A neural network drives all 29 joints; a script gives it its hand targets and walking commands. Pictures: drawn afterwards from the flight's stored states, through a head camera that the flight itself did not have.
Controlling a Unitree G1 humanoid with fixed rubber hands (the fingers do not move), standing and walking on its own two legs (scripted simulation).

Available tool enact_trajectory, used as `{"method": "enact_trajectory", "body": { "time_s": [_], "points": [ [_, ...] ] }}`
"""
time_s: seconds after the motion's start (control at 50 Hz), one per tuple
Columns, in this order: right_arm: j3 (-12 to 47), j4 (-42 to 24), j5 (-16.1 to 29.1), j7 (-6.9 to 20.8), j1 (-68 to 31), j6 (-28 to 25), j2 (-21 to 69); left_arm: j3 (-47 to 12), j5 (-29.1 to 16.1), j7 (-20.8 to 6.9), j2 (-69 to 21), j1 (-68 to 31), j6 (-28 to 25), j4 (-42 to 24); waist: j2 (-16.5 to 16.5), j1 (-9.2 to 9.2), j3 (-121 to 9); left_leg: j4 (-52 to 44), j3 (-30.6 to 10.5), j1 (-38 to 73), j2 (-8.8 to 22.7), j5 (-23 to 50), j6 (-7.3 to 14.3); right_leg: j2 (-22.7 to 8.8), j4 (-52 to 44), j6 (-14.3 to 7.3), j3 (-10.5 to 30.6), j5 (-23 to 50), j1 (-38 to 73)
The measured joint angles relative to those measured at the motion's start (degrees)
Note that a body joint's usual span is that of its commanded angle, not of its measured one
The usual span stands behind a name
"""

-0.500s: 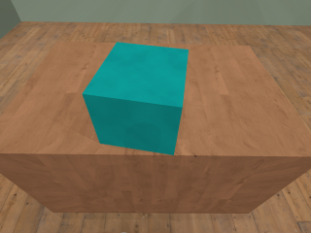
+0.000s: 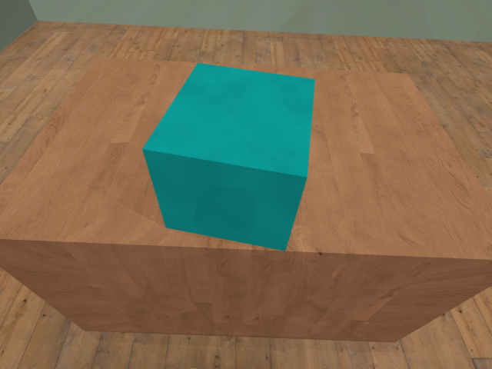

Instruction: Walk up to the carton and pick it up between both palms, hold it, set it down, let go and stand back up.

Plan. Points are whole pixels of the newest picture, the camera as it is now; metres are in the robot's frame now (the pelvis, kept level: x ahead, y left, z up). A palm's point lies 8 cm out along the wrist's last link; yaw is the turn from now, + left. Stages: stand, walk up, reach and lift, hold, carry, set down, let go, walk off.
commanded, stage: walk up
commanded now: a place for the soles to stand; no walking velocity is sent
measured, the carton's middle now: (240, 153) +0.53 +0.02 +0.04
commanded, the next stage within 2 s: reach and lift in 0.52 s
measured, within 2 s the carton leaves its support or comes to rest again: neither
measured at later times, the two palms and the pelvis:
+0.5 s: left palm out of the picture +0.08 +0.32 -0.11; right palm out of the picture +0.07 -0.30 -0.08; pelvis +0.00 +0.02 +0.00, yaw +1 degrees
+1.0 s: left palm (80, 361) +0.17 +0.27 -0.08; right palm out of the picture +0.10 -0.30 -0.05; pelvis -0.01 -0.01 +0.01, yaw -1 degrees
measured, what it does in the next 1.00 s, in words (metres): stands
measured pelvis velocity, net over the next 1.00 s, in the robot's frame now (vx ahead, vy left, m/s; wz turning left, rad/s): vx -0.01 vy -0.01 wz -0.02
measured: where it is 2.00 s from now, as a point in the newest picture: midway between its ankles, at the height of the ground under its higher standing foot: outside the picture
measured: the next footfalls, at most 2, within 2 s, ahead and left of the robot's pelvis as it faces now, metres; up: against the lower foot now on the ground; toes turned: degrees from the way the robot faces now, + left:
none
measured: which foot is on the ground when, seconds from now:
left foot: down 0.00-1.00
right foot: down 0.00-1.00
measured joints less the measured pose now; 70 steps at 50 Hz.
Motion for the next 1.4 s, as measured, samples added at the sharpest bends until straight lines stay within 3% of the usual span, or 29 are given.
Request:
{"method": "enact_trajectory", "body": {
  "time_s": [0.06, 0.16, 0.2, 0.24, 0.32, 0.42, 0.46, 0.52, 0.62, 0.72, 0.82, 0.92, 1.24, 1.4],
  "points": [
    [0.0, 0.0, 0.0, 0.0, -0.4, 0.0, 0.0, 0.0, 0.0, 0.2, 0.0, 0.0, 0.1, 0.1, 0.1, 0.02, 0.0, 0.0, 0.0, -0.1, 0.4, -0.3, -0.1, 0.4, -0.7, 0.0, 0.0, 0.4, 0.1],
    [0.0, 0.0, 0.0, 0.0, -0.5, 0.2, 0.0, 0.0, 0.0, -0.1, 0.0, 0.0, -0.1, 0.1, 0.0, 0.02, 0.0, 1.6, 0.2, -0.5, 0.1, -5.0, 1.7, 0.1, -0.8, 0.0, 0.0, 0.5, 0.2],
    [0.0, 0.0, 0.0, 0.0, -0.5, 0.2, 0.0, 0.0, 0.0, -0.1, 0.0, 0.0, -0.1, 0.1, 0.0, 0.02, 0.0, 0.2, 0.2, -0.2, 0.1, 0.7, 1.2, -0.1, -0.7, 0.4, 0.0, 0.6, 0.2],
    [0.0, 0.0, 0.0, 0.0, -0.5, 0.1, 0.0, 0.0, 0.0, -0.1, 0.0, 0.0, 0.0, 0.1, 0.1, 0.02, 0.0, 0.2, 0.2, -0.2, 0.0, 0.4, 0.2, -0.2, -0.7, 0.4, 0.0, 0.5, 0.2],
    [0.0, 0.0, 0.0, 0.0, -0.8, 0.1, 0.0, 0.0, 0.0, 0.1, 0.0, 0.0, 0.2, 0.1, 0.1, 0.03, 0.0, 0.2, 0.2, -0.2, 0.5, -0.4, 0.1, 0.6, -1.5, 0.4, 0.5, 1.2, 0.3],
    [0.0, 0.0, 0.0, 0.0, -0.9, 0.3, 0.0, 0.0, 0.0, -0.1, 0.0, 0.0, -0.3, 0.1, 0.2, 0.03, 0.0, 2.3, 0.2, -0.5, 0.3, -6.3, 2.0, 0.3, -1.5, 0.5, 0.4, 1.1, 0.4],
    [0.0, 0.0, 0.0, 0.1, -0.9, 0.4, 0.0, 0.0, 0.0, -0.1, 0.0, 0.0, -0.3, 0.2, 0.4, 0.03, 0.0, 0.0, 0.3, 0.1, 0.1, -0.2, 2.0, -0.1, -1.4, 0.8, 0.4, 1.0, 0.4],
    [0.0, 0.0, 0.0, 0.3, -0.9, 0.2, 0.0, 0.0, 0.0, 0.0, 0.0, 0.0, 0.1, 0.2, 0.4, 0.03, 0.0, -0.2, 0.3, 0.2, 0.0, 0.1, 0.5, -0.2, -1.4, 0.9, 0.5, 0.5, 0.4],
    [-1.6, 11.5, -2.0, 4.3, -10.0, -6.4, 0.1, 0.0, 0.0, 2.6, 0.0, -1.9, 18.3, -10.4, 1.4, 0.04, 3.0, 4.2, 0.3, -0.5, 1.9, -2.6, -0.7, 1.6, 0.5, 0.9, 0.6, 0.7, 0.4],
    [-1.9, 11.7, -2.0, 4.8, -14.2, -9.2, 1.4, 0.0, 0.0, 2.3, 0.0, -3.4, 23.6, -20.9, 0.2, 0.03, 3.8, 5.2, 0.3, -0.3, 3.3, -3.3, -1.3, 3.0, 1.2, 0.9, 0.7, 0.4, 0.4],
    [-1.9, 11.7, -2.0, 4.5, -14.4, -10.6, 2.5, 0.0, 0.0, 1.4, 0.0, -4.0, 23.7, -26.7, -2.6, 0.03, 3.5, 3.0, 0.3, 0.3, 3.4, -2.1, -2.0, 3.0, 0.3, 0.7, 0.7, 0.8, 0.4],
    [-1.9, 9.9, -2.0, 3.5, -12.3, -11.6, 3.6, 0.8, 0.0, 1.1, 0.0, -4.0, 22.9, -27.9, -4.0, 0.02, 3.2, -1.3, 0.4, 1.0, 3.3, 0.5, -2.1, 3.0, -3.0, 0.7, 0.7, 2.9, 0.6],
    [-1.9, -8.3, -2.0, 1.2, -2.3, -11.1, 10.1, 1.8, 0.0, 0.4, 0.0, -3.7, 16.5, -30.5, -4.2, 0.03, 2.5, -15.3, 0.8, 6.8, 1.8, 8.6, -1.4, 1.6, -16.1, 0.9, 0.8, 10.2, 6.2],
    [-1.9, -13.2, -2.0, 1.1, -1.7, -9.2, 11.8, 1.9, -0.8, 1.0, 0.0, -2.1, 13.3, -33.4, -4.1, 0.04, 0.9, -17.4, 1.4, 7.7, 1.6, 9.2, -0.4, 1.6, -20.3, 1.2, 1.2, 12.1, 8.0]
  ]
}}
